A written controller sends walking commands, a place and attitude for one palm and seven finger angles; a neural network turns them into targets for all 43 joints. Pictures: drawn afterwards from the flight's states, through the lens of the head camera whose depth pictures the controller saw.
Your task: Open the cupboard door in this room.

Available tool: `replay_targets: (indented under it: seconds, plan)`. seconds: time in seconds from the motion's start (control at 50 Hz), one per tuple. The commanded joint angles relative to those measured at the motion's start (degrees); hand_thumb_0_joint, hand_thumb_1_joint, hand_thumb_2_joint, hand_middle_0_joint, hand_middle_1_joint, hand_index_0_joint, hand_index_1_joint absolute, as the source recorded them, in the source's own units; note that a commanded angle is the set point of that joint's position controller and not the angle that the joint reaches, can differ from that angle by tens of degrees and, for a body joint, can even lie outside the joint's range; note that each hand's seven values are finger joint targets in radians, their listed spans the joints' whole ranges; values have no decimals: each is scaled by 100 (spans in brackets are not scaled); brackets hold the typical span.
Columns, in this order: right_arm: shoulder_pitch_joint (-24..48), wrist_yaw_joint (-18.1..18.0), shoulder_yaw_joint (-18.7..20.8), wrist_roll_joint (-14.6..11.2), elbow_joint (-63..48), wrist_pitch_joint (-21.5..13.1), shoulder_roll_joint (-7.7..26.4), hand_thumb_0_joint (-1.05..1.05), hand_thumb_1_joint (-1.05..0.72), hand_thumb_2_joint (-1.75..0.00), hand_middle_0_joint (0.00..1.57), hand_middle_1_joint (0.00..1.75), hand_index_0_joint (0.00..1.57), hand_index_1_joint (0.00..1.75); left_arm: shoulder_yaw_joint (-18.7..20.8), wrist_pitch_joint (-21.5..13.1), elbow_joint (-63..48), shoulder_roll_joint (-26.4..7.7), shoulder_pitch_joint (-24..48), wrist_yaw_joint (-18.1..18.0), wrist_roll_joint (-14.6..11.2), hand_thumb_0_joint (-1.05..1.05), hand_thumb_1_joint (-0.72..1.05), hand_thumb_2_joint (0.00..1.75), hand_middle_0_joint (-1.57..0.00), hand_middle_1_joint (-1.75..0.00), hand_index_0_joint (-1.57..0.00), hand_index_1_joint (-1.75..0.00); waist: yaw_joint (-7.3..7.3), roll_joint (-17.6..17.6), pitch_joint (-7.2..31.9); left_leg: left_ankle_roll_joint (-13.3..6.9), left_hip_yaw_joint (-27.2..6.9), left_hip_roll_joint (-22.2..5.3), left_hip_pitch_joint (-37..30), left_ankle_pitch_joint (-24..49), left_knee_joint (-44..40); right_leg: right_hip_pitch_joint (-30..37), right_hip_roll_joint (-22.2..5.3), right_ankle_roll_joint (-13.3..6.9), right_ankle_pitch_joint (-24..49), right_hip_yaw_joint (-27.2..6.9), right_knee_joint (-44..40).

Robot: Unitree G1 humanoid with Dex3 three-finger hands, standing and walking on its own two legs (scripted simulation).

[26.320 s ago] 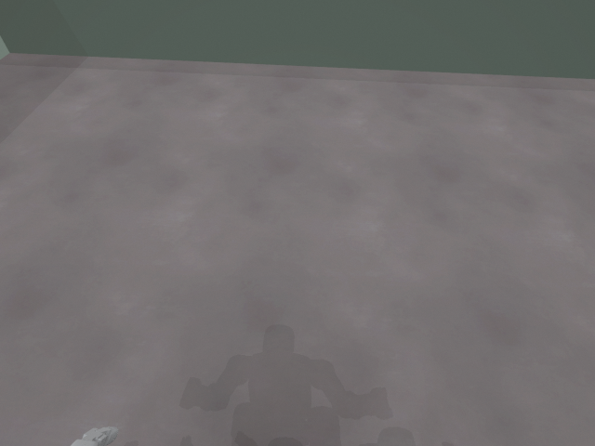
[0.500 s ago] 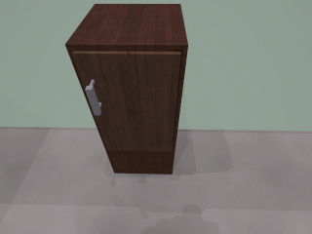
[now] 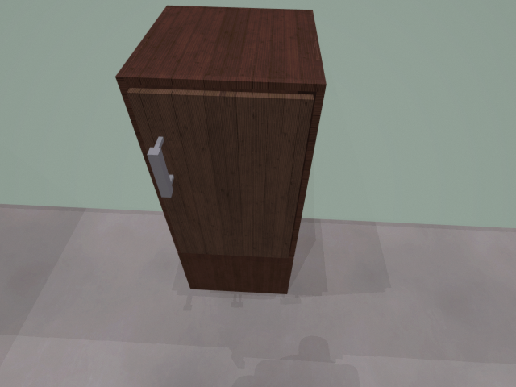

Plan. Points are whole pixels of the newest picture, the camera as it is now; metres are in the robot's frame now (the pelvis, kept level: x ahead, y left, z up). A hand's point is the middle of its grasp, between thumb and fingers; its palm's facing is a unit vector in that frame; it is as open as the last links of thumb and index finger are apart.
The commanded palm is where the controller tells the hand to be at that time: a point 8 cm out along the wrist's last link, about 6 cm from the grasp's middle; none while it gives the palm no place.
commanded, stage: come to a stop and stand still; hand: left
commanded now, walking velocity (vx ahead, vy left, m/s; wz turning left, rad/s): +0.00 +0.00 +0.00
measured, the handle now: (163, 167) +0.55 +0.26 -0.02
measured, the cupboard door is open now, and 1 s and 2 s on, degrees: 0 0 0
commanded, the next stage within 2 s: look again from close up in 0.12 s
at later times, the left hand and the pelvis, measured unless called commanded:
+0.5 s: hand out of the picture +0.02 +0.18 -0.17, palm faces +0.03 -0.98 -0.20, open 7.4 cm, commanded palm none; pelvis +0.01 +0.00 +0.00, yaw +0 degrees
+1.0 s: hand (135, 364) +0.16 +0.20 -0.04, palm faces +0.27 -0.95 -0.15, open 7.4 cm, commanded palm +0.11 +0.23 -0.06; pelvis -0.01 +0.00 -0.01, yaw +3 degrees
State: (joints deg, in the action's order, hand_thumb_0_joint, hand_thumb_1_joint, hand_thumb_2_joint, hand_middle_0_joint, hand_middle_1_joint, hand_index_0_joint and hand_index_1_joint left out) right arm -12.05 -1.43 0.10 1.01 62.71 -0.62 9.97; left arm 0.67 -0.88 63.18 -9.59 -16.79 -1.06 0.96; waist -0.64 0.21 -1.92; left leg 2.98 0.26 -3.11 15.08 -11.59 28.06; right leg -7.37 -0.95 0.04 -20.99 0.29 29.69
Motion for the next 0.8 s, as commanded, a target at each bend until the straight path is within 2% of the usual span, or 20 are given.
replay_targets:
  seconds: [0.0,0.08,0.16,0.22,0.3,0.36,0.44,0.56,0.66,0.78]
  plan:
    - [-252,-5,120,-28,-173,-73,606,0,-90,-90,20,30,20,30,102,-60,-148,-704,-307,-70,4,0,90,90,-20,-30,-20,-30,47,34,-85,-363,-132,-244,-501,992,-284,-611,-428,-132,1426,-283,-688]
    - [-281,-6,116,-22,-132,-79,614,0,-90,-90,20,30,20,30,104,-54,-157,-711,-297,-74,6,0,90,90,-20,-30,-20,-30,41,-64,-43,-363,-124,-256,-548,1074,-309,-550,-429,-130,1420,-257,-688]
    - [-238,-8,107,-22,-102,-72,591,0,-90,-90,20,30,20,30,98,-52,-139,-714,-291,-73,7,0,90,90,-20,-30,-20,-30,23,18,-137,-359,-125,-245,-541,1037,-330,-572,-433,-127,1453,-256,-735]
    - [-299,-8,101,-17,-77,-74,594,0,-90,-90,20,30,20,30,105,-47,-139,-710,-258,-76,-2,0,90,90,-20,-30,-20,-30,32,-23,-73,-357,-146,-246,-536,1036,-363,-526,-426,-127,1350,-251,-725]
    - [-332,-13,98,-22,-25,-86,580,0,-90,-90,20,30,20,30,112,-55,-134,-707,-267,-84,-6,0,90,90,-20,-30,-20,-30,18,1,26,-351,-111,-252,-586,1229,-328,-399,-449,-126,1601,-220,-710]
    - [-337,-20,100,-23,-14,-72,541,0,-90,-90,20,30,20,30,110,-55,-130,-686,-279,-86,0,0,90,90,-20,-30,-20,-30,18,108,-96,-344,-102,-244,-553,1162,-324,-442,-440,-132,1629,-209,-754]
    - [-375,-18,89,-20,25,-62,521,0,-90,-90,20,30,20,30,103,-49,-118,-670,-283,-89,-9,0,90,90,-20,-30,-20,-30,24,-9,-134,-332,-112,-225,-526,1069,-358,-469,-446,-139,1443,-211,-798]
    - [-402,-28,87,-29,52,-58,480,0,-90,-90,20,30,20,30,98,-47,-96,-627,-335,-90,-5,0,90,90,-20,-30,-20,-30,21,57,-170,-331,-128,-226,-545,1069,-347,-472,-433,-134,1445,-189,-840]
    - [-437,-34,88,-28,65,-61,457,0,-90,-90,20,30,20,30,95,-43,-75,-596,-368,-93,-5,0,90,90,-20,-30,-20,-30,17,-62,-189,-331,-131,-229,-552,1079,-374,-470,-425,-138,1377,-193,-861]
    - [-427,-35,92,-27,66,-58,459,0,-90,-90,20,30,20,30,89,-47,-50,-553,-425,-93,-10,0,90,90,-20,-30,-20,-30,15,22,-168,-324,-143,-225,-570,1079,-375,-486,-442,-134,1363,-185,-894]
